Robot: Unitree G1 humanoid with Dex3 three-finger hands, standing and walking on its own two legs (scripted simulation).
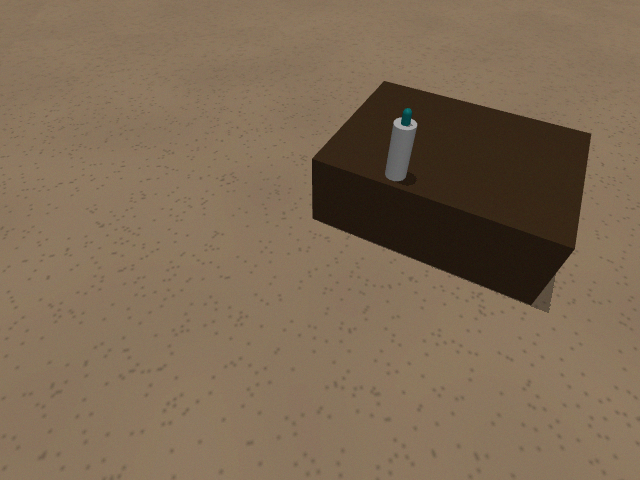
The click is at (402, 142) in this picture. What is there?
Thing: necked bottle
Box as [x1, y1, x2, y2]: [385, 108, 416, 180]
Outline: 409,108 404,109 402,116 395,119 393,122 385,170 385,175 392,180 403,179 405,177 416,128 416,122 410,118 411,110
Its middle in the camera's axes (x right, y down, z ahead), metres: +0.28 -0.34 +1.35
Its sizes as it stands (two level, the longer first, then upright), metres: 0.079 0.079 0.269
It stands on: a support 0.33 m high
